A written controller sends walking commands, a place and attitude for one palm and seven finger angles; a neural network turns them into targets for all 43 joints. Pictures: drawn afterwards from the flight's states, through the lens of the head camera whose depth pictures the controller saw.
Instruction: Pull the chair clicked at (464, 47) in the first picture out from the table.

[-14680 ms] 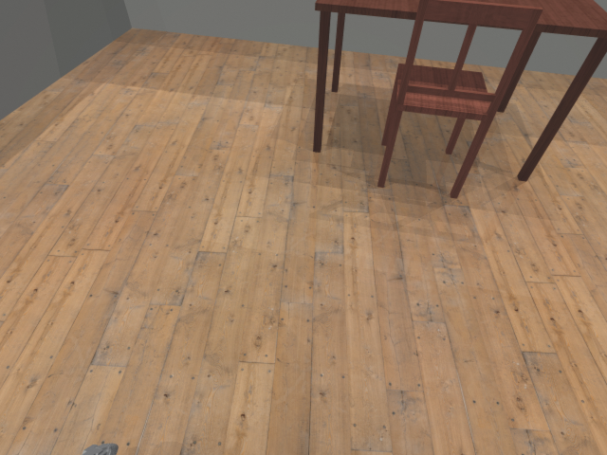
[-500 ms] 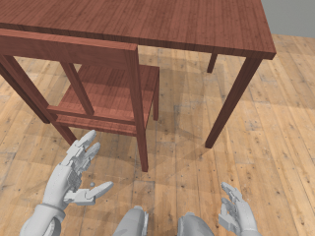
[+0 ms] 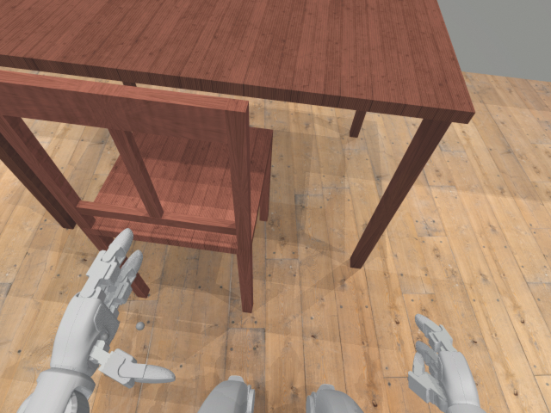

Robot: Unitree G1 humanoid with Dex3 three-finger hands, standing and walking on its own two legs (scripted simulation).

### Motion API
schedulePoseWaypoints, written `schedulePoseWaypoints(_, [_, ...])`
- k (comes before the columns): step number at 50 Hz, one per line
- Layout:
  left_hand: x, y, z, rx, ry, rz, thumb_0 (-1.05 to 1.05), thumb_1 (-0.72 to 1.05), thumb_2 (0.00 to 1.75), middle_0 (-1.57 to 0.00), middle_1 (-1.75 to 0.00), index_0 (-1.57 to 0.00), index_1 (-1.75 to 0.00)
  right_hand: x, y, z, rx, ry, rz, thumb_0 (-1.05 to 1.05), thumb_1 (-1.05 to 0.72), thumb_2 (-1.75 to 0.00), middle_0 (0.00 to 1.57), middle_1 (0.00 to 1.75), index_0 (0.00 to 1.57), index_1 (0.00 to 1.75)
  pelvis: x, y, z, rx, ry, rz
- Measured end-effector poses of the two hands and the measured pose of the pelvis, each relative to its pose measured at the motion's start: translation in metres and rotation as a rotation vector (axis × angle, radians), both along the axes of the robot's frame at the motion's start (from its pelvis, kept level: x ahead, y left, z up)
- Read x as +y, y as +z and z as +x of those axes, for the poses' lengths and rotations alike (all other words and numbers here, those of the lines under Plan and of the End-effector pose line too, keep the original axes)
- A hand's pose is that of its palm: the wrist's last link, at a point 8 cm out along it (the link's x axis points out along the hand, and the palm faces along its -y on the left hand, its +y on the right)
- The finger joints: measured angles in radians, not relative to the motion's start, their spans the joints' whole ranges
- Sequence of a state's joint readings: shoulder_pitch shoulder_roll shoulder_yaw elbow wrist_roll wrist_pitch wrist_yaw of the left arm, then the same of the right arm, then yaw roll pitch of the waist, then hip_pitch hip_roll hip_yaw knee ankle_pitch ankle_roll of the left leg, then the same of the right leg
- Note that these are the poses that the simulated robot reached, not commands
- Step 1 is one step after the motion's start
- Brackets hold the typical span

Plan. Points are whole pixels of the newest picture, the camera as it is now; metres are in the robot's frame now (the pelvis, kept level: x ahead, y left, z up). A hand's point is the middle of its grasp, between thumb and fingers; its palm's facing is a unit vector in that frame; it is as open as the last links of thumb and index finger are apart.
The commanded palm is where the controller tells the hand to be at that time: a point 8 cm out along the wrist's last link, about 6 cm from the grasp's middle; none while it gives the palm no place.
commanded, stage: raise the hand toward the chair's back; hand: left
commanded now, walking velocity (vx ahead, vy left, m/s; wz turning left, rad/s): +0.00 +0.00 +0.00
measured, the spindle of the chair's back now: (140, 176) +0.49 +0.28 -0.01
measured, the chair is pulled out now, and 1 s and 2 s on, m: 0.00 0.00 0.00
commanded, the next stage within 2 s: aim the fingers beside a spindle in 0.88 s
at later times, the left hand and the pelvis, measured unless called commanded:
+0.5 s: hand (116, 304) +0.24 +0.22 +0.05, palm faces -0.07 -1.00 -0.04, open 16.9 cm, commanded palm +0.22 +0.27 +0.06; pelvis +0.00 +0.01 +0.01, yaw +0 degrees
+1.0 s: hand (125, 308) +0.24 +0.21 +0.05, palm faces -0.06 -1.00 -0.05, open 16.9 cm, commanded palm +0.22 +0.26 +0.05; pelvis +0.00 +0.00 +0.01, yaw +0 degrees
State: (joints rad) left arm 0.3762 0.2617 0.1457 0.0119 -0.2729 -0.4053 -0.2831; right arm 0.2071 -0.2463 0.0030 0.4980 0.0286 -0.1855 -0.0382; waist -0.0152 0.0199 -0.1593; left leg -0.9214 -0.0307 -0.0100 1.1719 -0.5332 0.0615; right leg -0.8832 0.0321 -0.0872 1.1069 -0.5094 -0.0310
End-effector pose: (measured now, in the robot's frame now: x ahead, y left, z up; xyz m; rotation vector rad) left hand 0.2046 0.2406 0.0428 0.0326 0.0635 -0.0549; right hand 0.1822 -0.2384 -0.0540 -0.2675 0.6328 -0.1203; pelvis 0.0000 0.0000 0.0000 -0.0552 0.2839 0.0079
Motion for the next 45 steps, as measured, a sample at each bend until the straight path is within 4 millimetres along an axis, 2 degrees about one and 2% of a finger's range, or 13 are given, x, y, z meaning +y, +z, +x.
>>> schedulePoseWaypoints(5, [0.008, 0.002, 0.003, 0.010, -0.007, 0.001, -0.01, -0.42, 0.34, -0.07, -0.09, -0.07, -0.09, 0.019, 0.002, 0.011, -0.010, 0.040, 0.030, 0.01, -0.91, -0.89, 0.20, 0.30, 0.20, 0.30, 0.003, 0.002, 0.002, -0.002, 0.006, -0.007])
schedulePoseWaypoints(11, [0.019, 0.005, 0.007, 0.013, -0.008, 0.003, -0.01, -0.48, 0.31, -0.07, -0.09, -0.06, -0.08, 0.029, -0.001, 0.008, 0.014, 0.052, 0.044, 0.01, -0.91, -0.89, 0.20, 0.30, 0.20, 0.30, 0.007, 0.004, 0.003, -0.004, 0.009, -0.012])
schedulePoseWaypoints(21, [0.032, 0.010, 0.019, 0.018, -0.013, 0.013, -0.02, -0.50, 0.30, -0.06, -0.08, -0.06, -0.08, 0.016, -0.004, -0.016, 0.082, 0.006, 0.018, 0.01, -0.91, -0.89, 0.20, 0.30, 0.20, 0.30, 0.010, 0.008, 0.003, -0.007, 0.006, -0.012])
schedulePoseWaypoints(27, [0.031, 0.011, 0.022, 0.018, -0.018, 0.007, -0.02, -0.50, 0.30, -0.06, -0.08, -0.06, -0.08, 0.007, -0.001, -0.025, 0.090, -0.021, 0.001, 0.01, -0.91, -0.89, 0.20, 0.30, 0.20, 0.30, 0.010, 0.010, 0.004, -0.008, 0.002, -0.010])
schedulePoseWaypoints(34, [0.027, 0.010, 0.021, 0.012, -0.014, 0.009, -0.02, -0.50, 0.30, -0.06, -0.08, -0.06, -0.08, 0.003, 0.001, -0.025, 0.079, -0.027, 0.000, 0.01, -0.91, -0.89, 0.20, 0.30, 0.20, 0.30, 0.008, 0.010, 0.004, -0.007, -0.001, -0.006])
schedulePoseWaypoints(45, [0.022, 0.013, 0.017, 0.008, -0.009, 0.021, -0.02, -0.50, 0.30, -0.06, -0.08, -0.06, -0.08, 0.008, -0.002, -0.014, 0.054, -0.002, 0.028, 0.01, -0.91, -0.89, 0.20, 0.30, 0.20, 0.30, 0.003, 0.009, 0.003, -0.011, 0.004, -0.003])
